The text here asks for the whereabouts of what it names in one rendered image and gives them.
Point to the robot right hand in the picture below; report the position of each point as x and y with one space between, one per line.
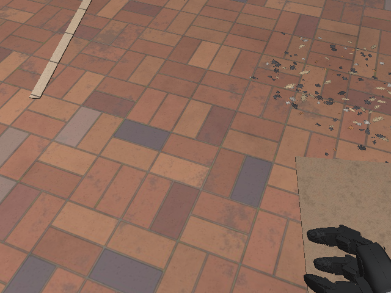
369 272

